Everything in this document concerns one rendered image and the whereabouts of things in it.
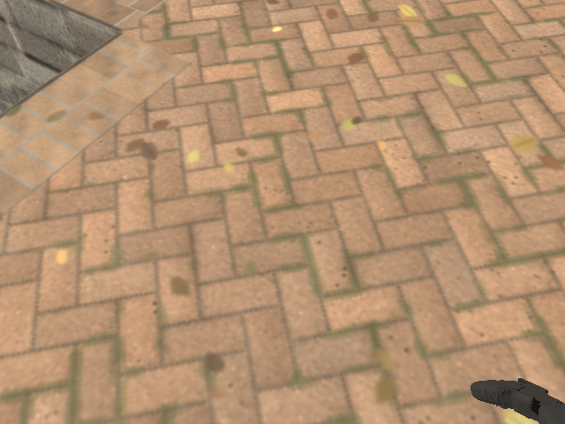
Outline robot right hand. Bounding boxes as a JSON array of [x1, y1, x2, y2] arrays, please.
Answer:
[[471, 378, 565, 424]]

